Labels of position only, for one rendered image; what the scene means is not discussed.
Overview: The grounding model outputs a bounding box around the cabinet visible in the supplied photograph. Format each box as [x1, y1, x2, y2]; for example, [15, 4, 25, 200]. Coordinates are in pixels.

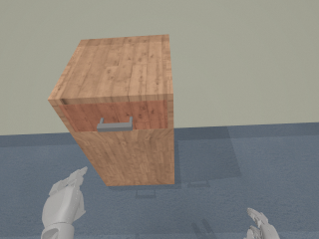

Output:
[48, 34, 174, 186]

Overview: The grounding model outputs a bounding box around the handle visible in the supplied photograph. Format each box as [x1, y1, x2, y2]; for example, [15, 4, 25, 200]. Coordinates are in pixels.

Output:
[97, 117, 134, 132]

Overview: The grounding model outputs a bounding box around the drawer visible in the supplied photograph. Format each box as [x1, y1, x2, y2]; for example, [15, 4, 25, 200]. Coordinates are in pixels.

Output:
[59, 100, 168, 132]

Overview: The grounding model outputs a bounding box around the left robot forearm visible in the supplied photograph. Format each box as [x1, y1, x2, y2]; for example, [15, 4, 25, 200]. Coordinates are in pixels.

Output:
[41, 222, 75, 239]

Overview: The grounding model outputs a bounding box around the left robot hand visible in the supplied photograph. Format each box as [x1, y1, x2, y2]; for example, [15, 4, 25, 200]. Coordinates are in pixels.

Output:
[42, 166, 88, 228]

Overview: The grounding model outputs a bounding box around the right robot hand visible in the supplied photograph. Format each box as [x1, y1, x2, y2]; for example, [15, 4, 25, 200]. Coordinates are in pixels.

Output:
[243, 207, 280, 239]

